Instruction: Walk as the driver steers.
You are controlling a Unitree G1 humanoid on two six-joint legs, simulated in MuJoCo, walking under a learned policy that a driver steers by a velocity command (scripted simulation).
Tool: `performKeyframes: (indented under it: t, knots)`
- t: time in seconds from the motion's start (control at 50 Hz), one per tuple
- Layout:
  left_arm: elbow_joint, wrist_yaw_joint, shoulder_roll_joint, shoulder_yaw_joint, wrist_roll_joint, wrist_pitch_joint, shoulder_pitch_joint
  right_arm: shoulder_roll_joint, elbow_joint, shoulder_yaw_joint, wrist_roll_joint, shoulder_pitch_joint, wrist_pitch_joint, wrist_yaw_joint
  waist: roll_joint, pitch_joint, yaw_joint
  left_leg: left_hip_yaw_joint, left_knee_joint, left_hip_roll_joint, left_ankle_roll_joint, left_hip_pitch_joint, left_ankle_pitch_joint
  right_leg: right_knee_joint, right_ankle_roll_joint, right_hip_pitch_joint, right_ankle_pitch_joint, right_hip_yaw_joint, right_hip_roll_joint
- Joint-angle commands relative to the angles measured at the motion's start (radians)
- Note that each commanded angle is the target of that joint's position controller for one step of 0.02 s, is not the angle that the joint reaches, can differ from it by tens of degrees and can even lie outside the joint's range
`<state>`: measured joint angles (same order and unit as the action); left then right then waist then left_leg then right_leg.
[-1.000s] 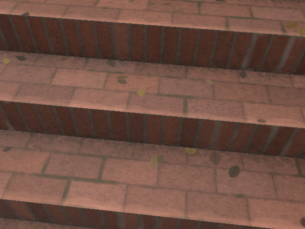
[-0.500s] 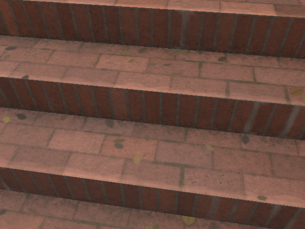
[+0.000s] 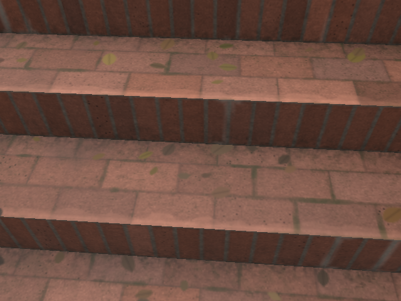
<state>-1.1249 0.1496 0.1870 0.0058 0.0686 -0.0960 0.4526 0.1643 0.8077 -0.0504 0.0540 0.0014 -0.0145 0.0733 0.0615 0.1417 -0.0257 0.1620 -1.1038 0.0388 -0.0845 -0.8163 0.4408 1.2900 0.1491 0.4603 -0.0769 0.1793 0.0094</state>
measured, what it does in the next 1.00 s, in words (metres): climbs: right foot 0.17 m higher, then left foot 0.17 m higher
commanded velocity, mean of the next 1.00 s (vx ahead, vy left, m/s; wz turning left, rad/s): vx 0.50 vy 0.00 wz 0.00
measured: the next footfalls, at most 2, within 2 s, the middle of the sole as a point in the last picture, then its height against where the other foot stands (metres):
right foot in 0.36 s outside the picture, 0.17 m higher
left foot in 0.90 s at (174, 186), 0.17 m higher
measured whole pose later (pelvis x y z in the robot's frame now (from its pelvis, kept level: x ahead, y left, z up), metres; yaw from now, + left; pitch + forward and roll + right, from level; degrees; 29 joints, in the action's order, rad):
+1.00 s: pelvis +0.54 +0.00 +0.33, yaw +0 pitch +8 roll +3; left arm -1.14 0.14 0.13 0.01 0.06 -0.11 0.43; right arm 0.13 0.80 -0.05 0.06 -0.11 0.00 0.07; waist 0.06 0.17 -0.01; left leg 0.17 -1.17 0.02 -0.10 -0.89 0.44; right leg 0.96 0.13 0.34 -0.03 0.12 0.05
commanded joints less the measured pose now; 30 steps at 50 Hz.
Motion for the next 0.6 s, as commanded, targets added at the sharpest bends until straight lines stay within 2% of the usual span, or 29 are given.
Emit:
performKeyframes:
  t: [0.02, 0.04, 0.06, 0.08, 0.1, 0.12, 0.14, 0.16, 0.18, 0.2, 0.22, 0.24, 0.26, 0.28, 0.3, 0.32, 0.34, 0.36, 0.38, 0.4, 0.42, 0.44, 0.46, 0.48, 0.5, 0.52, 0.54, 0.58, 0.6]
  knots:
    - [0.128, -0.052, 0.007, 0.016, -0.026, 0.005, -0.118, 0.093, 0.23, 0.058, -0.015, 0.362, -0.041, -0.006, -0.076, -0.03, -0.043, -0.751, 0.653, -0.284, -0.235, 0.544, -0.058, 0.844, 0.087, 0.691, -0.003, 0.158, -0.098]
    - [0.171, -0.07, -0.019, 0.0, -0.025, 0.019, -0.163, 0.003, 0.247, 0.032, -0.006, 0.271, -0.048, -0.002, 0.006, -0.031, 0.019, -0.615, 0.665, -0.268, -0.196, 0.489, -0.149, 0.808, 0.122, 0.698, 0.012, 0.157, -0.08]
    - [0.184, -0.079, -0.034, -0.013, -0.02, 0.041, -0.15, -0.061, 0.262, 0.011, 0.017, 0.218, -0.056, 0.0, 0.033, -0.029, 0.084, -0.476, 0.683, -0.237, -0.161, 0.439, -0.249, 0.761, 0.144, 0.704, -0.009, 0.107, -0.041]
    - [0.191, -0.081, -0.054, -0.018, -0.018, 0.058, -0.132, -0.087, 0.247, 0.005, 0.01, 0.18, -0.071, 0.0, -0.002, -0.061, 0.123, -0.36, 0.716, -0.199, -0.143, 0.388, -0.312, 0.75, 0.146, 0.707, 0.034, 0.07, -0.019]
    - [0.189, -0.071, -0.061, -0.022, -0.031, 0.069, -0.126, -0.068, 0.236, 0.018, 0.009, 0.154, -0.078, 0.003, -0.032, -0.085, 0.138, -0.255, 0.76, -0.185, -0.141, 0.344, -0.33, 0.766, 0.131, 0.699, 0.14, 0.007, -0.001]
    - [0.215, -0.065, -0.048, -0.025, -0.036, 0.068, -0.17, -0.048, 0.226, 0.021, 0.027, 0.139, -0.084, -0.002, -0.037, -0.094, 0.145, -0.196, 0.794, -0.16, -0.136, 0.287, -0.288, 0.753, 0.127, 0.693, 0.18, -0.049, 0.001]
    - [0.228, -0.052, -0.04, -0.031, -0.044, 0.068, -0.234, -0.018, 0.25, 0.025, 0.055, 0.24, -0.083, -0.011, -0.142, -0.103, 0.116, -0.239, 0.837, -0.182, -0.167, 0.309, -0.235, 0.993, 0.131, 0.761, 0.26, -0.111, -0.001]
    - [0.263, -0.06, -0.04, -0.046, -0.047, 0.063, -0.304, -0.037, 0.28, 0.015, 0.075, 0.321, -0.078, -0.016, -0.131, -0.116, 0.099, -0.295, 0.848, -0.222, -0.169, 0.394, -0.179, 1.114, 0.153, 0.923, 0.302, -0.069, -0.007]
    - [0.298, -0.069, -0.059, -0.061, -0.046, 0.062, -0.37, -0.043, 0.3, 0.009, 0.098, 0.383, -0.073, -0.013, -0.088, -0.137, 0.083, -0.297, 0.851, -0.234, -0.152, 0.455, -0.14, 1.064, 0.18, 1.022, 0.268, -0.039, 0.001]
    - [0.333, -0.08, -0.053, -0.068, -0.05, 0.06, -0.433, -0.035, 0.317, 0.008, 0.109, 0.421, -0.075, -0.009, -0.065, -0.134, 0.07, -0.26, 0.847, -0.221, -0.122, 0.505, -0.131, 0.939, 0.186, 1.057, 0.255, -0.058, 0.032]
    - [0.379, -0.091, -0.004, -0.067, -0.051, 0.065, -0.507, -0.004, 0.323, 0.007, 0.111, 0.474, -0.081, 0.004, -0.015, -0.076, 0.045, -0.224, 0.865, -0.202, -0.101, 0.521, -0.134, 0.686, 0.163, 0.985, 0.124, -0.115, 0.068]
    - [0.401, -0.098, 0.015, -0.067, -0.055, 0.071, -0.565, 0.015, 0.314, 0.013, 0.097, 0.491, -0.088, 0.004, -0.087, -0.073, 0.024, -0.198, 0.901, -0.188, -0.106, 0.506, -0.166, 0.57, 0.126, 0.929, 0.143, -0.175, 0.107]
    - [0.428, -0.098, 0.049, -0.059, -0.055, 0.092, -0.64, 0.057, 0.25, 0.018, 0.07, 0.385, -0.083, 0.025, -0.126, -0.081, 0.048, -0.143, 1.045, -0.192, -0.124, 0.3, -0.236, 0.386, 0.091, 0.651, 0.237, -0.25, 0.122]
    - [0.466, -0.086, 0.048, -0.067, -0.043, 0.111, -0.739, 0.082, 0.244, 0.019, 0.043, 0.42, -0.078, 0.038, -0.162, -0.083, 0.019, -0.158, 1.147, -0.215, -0.169, 0.151, -0.276, 0.302, 0.053, 0.429, 0.357, -0.295, 0.092]
    - [0.446, -0.064, 0.005, -0.069, -0.038, 0.124, -0.655, 0.131, 0.23, 0.023, 0.003, 0.418, -0.091, 0.048, -0.259, -0.073, 0.075, -0.168, 1.125, -0.261, -0.223, 0.158, -0.677, 0.319, 0.002, 0.275, 0.357, -0.352, 0.03]
    - [0.45, -0.056, 0.037, -0.061, -0.041, 0.135, -0.611, 0.206, 0.225, 0.041, -0.015, 0.433, -0.111, 0.05, -0.211, -0.045, 0.102, -0.151, 1.03, -0.289, -0.241, 0.35, -1.192, 0.202, -0.018, 0.284, 0.363, -0.381, -0.017]
    - [0.449, -0.05, 0.039, -0.058, -0.042, 0.135, -0.586, 0.259, 0.237, 0.06, -0.028, 0.461, -0.127, 0.05, -0.234, -0.034, 0.11, -0.154, 0.919, -0.325, -0.243, 0.602, -1.544, 0.017, -0.037, 0.348, 0.467, -0.39, -0.058]
    - [0.446, -0.055, 0.047, -0.051, -0.033, 0.128, -0.548, 0.251, 0.256, 0.073, -0.035, 0.483, -0.129, 0.054, -0.227, -0.002, 0.108, -0.145, 0.806, -0.335, -0.223, 0.82, -1.705, -0.168, -0.018, 0.379, 0.522, -0.392, -0.09]
    - [0.419, -0.073, 0.06, -0.035, -0.031, 0.116, -0.412, 0.244, 0.289, 0.087, -0.02, 0.487, -0.126, 0.057, -0.275, 0.073, 0.146, -0.122, 0.647, -0.323, -0.182, 0.876, -1.834, -0.258, 0.026, 0.243, 0.401, -0.307, -0.084]
    - [0.339, -0.082, 0.108, -0.026, -0.048, 0.11, -0.243, 0.137, 0.298, 0.071, 0.045, 0.632, -0.125, 0.062, -0.084, 0.313, 0.108, -0.166, 0.397, -0.244, -0.131, 0.547, -1.65, -0.243, 0.15, -0.216, 0.129, -0.032, 0.012]
    - [0.27, -0.1, 0.175, 0.001, -0.016, 0.12, -0.014, 0.095, 0.28, 0.066, 0.031, 0.572, -0.107, 0.076, 0.061, 0.336, 0.218, -0.223, 0.175, -0.094, -0.108, 0.266, -1.033, -0.597, 0.214, -0.409, 0.462, 0.336, 0.117]
    - [0.205, -0.112, 0.254, 0.036, 0.027, 0.118, 0.118, 0.056, 0.291, 0.08, 0.006, 0.444, -0.081, 0.093, 0.173, 0.154, 0.291, -0.368, -0.347, 0.02, -0.073, -0.039, -0.497, -0.888, 0.247, -0.349, 0.78, 0.721, 0.225]
    - [0.168, -0.121, 0.245, 0.039, 0.018, 0.085, 0.115, 0.062, 0.282, 0.086, -0.04, 0.401, -0.078, 0.072, 0.166, 0.01, 0.241, -0.477, -0.635, 0.027, -0.088, -0.221, -0.553, -0.893, 0.166, -0.246, 0.903, 0.718, 0.234]
    - [0.13, -0.114, 0.186, 0.037, 0.0, 0.064, 0.041, 0.028, 0.249, 0.076, -0.038, 0.321, -0.08, 0.036, 0.138, -0.057, 0.173, -0.483, -0.768, 0.037, -0.118, -0.331, -0.546, -0.842, 0.148, -0.181, 0.8, 0.565, 0.217]
    - [0.093, -0.106, 0.073, 0.017, -0.009, 0.059, -0.047, 0.017, 0.212, 0.067, -0.026, 0.271, -0.077, 0.015, 0.004, -0.048, 0.115, -0.489, -0.886, 0.053, -0.161, -0.371, -0.555, -0.836, 0.137, -0.136, 0.659, 0.476, 0.205]
    - [0.083, -0.102, 0.0, -0.007, -0.008, 0.056, -0.137, 0.009, 0.195, 0.061, -0.024, 0.267, -0.069, -0.002, -0.083, -0.033, 0.053, -0.512, -0.894, 0.046, -0.189, -0.375, -0.583, -0.834, 0.085, -0.103, 0.514, 0.374, 0.205]
    - [0.08, -0.101, -0.049, -0.021, -0.011, 0.057, -0.234, -0.022, 0.181, 0.05, -0.025, 0.275, -0.056, -0.008, -0.093, -0.025, 0.003, -0.496, -0.927, 0.022, -0.202, -0.389, -0.541, -0.855, 0.064, -0.055, 0.443, 0.276, 0.191]
    - [0.061, -0.095, -0.082, -0.03, 0.005, 0.038, -0.257, -0.028, 0.164, 0.037, -0.016, 0.287, -0.037, -0.008, -0.087, -0.043, -0.059, -0.416, -0.938, -0.022, -0.191, -0.447, -0.513, -0.885, 0.029, -0.03, 0.298, 0.062, 0.144]
    - [0.078, -0.089, -0.056, -0.016, 0.013, 0.027, -0.285, -0.021, 0.145, 0.034, -0.031, 0.253, -0.037, -0.001, -0.091, -0.053, -0.074, -0.332, -0.874, -0.039, -0.179, -0.406, -0.479, -0.921, 0.016, 0.018, 0.274, -0.073, 0.112]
